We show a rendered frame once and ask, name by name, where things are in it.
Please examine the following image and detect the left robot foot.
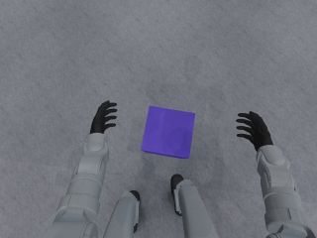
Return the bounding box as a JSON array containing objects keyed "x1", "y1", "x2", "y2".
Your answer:
[{"x1": 130, "y1": 190, "x2": 141, "y2": 233}]

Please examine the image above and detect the robot left hand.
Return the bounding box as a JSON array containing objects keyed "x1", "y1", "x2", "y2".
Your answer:
[{"x1": 89, "y1": 100, "x2": 118, "y2": 134}]

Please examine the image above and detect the robot left upper arm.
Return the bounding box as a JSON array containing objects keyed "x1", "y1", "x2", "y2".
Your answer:
[{"x1": 44, "y1": 220, "x2": 99, "y2": 238}]

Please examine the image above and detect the robot right hand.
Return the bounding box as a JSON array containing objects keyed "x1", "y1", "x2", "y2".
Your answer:
[{"x1": 236, "y1": 111, "x2": 273, "y2": 151}]

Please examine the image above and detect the robot right forearm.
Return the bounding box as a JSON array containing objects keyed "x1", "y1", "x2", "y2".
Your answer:
[{"x1": 256, "y1": 145, "x2": 317, "y2": 238}]

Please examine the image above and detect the robot left forearm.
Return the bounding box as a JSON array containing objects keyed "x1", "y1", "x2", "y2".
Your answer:
[{"x1": 43, "y1": 133, "x2": 110, "y2": 238}]

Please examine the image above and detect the carton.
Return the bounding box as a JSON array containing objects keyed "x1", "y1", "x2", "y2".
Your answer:
[{"x1": 141, "y1": 105, "x2": 195, "y2": 159}]

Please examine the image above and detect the robot right shin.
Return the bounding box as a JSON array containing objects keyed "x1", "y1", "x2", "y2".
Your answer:
[{"x1": 176, "y1": 179, "x2": 198, "y2": 191}]

